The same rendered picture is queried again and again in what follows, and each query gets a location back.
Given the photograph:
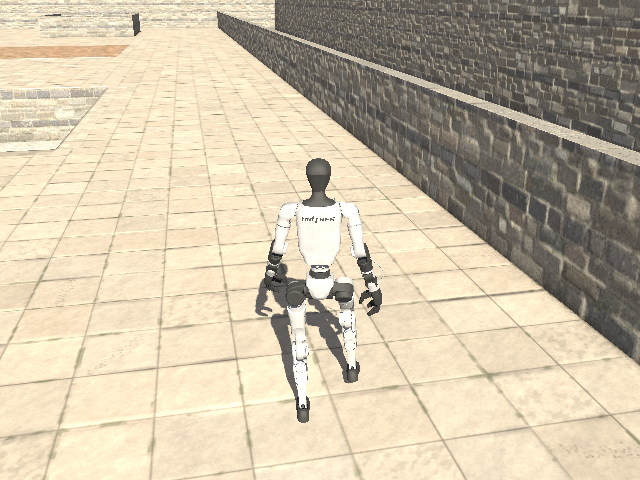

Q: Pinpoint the robot left forearm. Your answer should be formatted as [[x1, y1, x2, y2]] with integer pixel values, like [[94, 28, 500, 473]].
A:
[[265, 239, 283, 277]]

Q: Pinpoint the robot right forearm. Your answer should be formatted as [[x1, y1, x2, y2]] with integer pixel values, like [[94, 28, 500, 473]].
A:
[[357, 243, 379, 292]]

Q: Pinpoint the robot right thigh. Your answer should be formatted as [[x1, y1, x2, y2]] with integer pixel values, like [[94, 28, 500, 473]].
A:
[[333, 277, 354, 328]]

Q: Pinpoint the robot left hand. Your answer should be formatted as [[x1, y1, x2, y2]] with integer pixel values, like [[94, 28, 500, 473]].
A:
[[264, 273, 287, 293]]

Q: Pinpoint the right robot upper arm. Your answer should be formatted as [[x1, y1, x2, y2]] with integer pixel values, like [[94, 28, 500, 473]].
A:
[[339, 202, 366, 259]]

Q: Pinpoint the left robot upper arm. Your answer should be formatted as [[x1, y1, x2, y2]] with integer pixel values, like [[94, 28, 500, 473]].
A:
[[272, 202, 298, 255]]

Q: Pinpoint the robot torso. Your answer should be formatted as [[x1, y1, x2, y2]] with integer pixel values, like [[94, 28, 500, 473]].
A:
[[296, 197, 343, 300]]

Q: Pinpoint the robot right hand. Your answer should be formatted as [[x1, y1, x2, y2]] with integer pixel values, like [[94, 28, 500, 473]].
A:
[[359, 288, 382, 316]]

